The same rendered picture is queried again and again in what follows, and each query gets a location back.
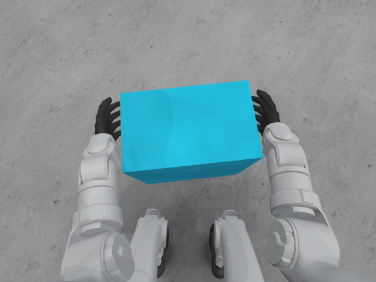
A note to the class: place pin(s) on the robot left forearm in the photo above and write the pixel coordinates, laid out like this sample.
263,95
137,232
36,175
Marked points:
98,209

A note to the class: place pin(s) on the right robot foot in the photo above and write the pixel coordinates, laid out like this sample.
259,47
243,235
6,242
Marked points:
218,271

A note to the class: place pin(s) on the right robot hand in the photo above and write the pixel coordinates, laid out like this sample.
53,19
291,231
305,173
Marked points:
267,110

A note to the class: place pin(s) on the robot right forearm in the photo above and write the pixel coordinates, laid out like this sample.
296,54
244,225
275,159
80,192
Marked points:
291,189

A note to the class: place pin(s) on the left robot upper arm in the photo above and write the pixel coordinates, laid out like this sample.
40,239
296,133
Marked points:
103,258

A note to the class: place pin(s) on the right robot upper arm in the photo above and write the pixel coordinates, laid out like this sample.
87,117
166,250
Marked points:
307,251

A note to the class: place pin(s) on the robot right thigh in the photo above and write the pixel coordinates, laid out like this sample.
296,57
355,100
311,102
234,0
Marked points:
239,259

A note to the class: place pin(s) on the carton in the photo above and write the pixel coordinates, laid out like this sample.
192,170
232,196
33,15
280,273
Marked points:
189,132

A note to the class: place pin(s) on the left robot hand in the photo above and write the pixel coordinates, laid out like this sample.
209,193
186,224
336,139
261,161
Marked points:
104,119

